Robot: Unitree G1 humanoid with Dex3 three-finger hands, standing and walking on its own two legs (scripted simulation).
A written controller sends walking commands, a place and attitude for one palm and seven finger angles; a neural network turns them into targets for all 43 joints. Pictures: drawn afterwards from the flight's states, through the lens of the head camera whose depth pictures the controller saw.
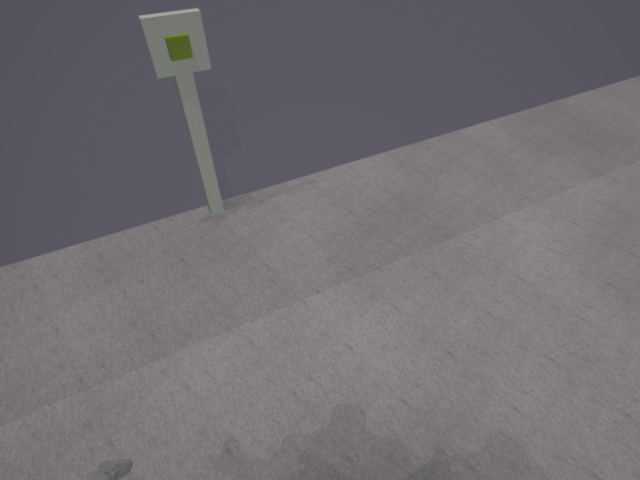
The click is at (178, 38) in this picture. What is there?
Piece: button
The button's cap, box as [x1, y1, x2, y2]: [165, 33, 192, 60]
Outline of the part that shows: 186,33 165,36 171,60 192,57 189,40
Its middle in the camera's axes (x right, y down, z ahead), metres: -0.46 -0.61 +1.23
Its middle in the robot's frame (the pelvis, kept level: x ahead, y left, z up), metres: +1.31 +0.52 -0.01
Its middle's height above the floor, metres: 0.76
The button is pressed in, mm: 0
